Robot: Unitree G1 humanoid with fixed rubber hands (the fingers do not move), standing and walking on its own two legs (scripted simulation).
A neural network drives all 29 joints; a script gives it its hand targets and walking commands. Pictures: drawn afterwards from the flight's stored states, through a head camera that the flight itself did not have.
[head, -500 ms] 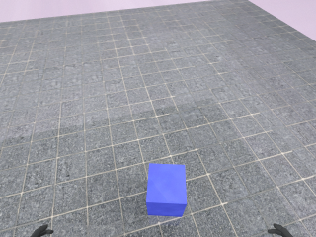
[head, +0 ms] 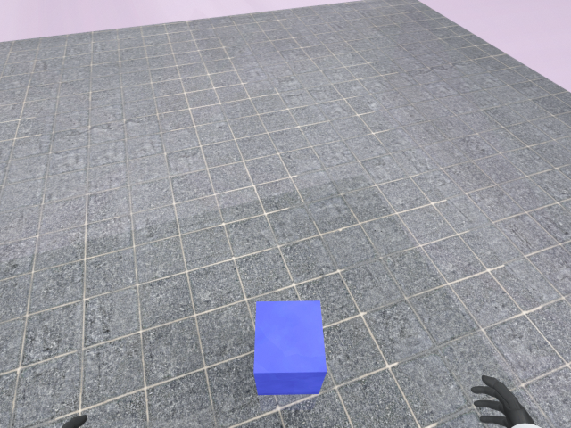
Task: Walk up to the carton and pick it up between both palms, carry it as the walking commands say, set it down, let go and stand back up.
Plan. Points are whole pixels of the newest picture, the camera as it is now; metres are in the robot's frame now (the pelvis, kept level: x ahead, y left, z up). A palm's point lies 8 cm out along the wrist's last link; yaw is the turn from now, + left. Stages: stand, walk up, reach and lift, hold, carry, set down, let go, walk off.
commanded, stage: walk up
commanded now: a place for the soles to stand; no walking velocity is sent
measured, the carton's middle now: (288, 349) +0.44 -0.01 -0.65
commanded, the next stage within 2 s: reach and lift in 0.70 s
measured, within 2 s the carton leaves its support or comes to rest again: neither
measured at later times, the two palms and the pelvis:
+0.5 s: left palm out of the picture +0.15 +0.29 -0.09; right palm out of the picture +0.09 -0.36 -0.09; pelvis +0.00 -0.02 +0.00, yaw -2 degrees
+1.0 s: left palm (103, 415) +0.17 +0.28 -0.10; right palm (499, 397) +0.18 -0.31 -0.09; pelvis +0.00 -0.01 -0.01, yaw +6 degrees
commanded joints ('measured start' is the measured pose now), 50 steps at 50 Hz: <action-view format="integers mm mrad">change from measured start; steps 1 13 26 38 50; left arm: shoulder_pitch -33 -64 -57 -18 -183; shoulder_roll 172 177 174 64 -15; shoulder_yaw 40 46 62 142 132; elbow -58 -105 -114 -385 -608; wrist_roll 5 5 7 105 68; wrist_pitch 6 10 12 134 180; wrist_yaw -8 -15 -23 -92 -45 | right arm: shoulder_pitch -22 49 53 -15 -11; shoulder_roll -238 -197 -205 -110 -90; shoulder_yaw -55 -38 -36 -135 -226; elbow -44 -33 -65 -520 -506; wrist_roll -4 -15 -11 -38 -33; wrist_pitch -14 -20 -22 128 171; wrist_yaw -12 -7 -12 47 55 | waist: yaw -13 -35 -22 18 -118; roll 37 -53 -12 -17 31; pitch -101 -93 -113 82 -189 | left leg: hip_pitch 62 58 24 -50 -161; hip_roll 171 59 93 -79 -67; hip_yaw -155 -108 -88 -84 -135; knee -130 -120 -113 -18 144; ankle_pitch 117 20 80 12 175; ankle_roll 69 22 32 -9 -27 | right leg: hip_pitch -47 -35 20 -195 -102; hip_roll -53 -104 -83 -26 38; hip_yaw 26 179 144 -99 -113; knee -5 -183 -115 -144 132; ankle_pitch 213 68 207 -41 189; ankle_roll -66 -91 -98 -25 10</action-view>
